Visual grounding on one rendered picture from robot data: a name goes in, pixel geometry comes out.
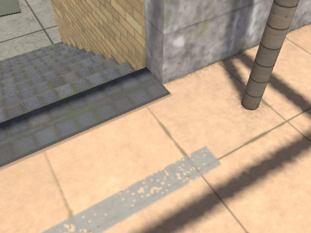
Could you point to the stairs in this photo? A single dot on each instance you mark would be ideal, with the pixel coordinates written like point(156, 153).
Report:
point(37, 78)

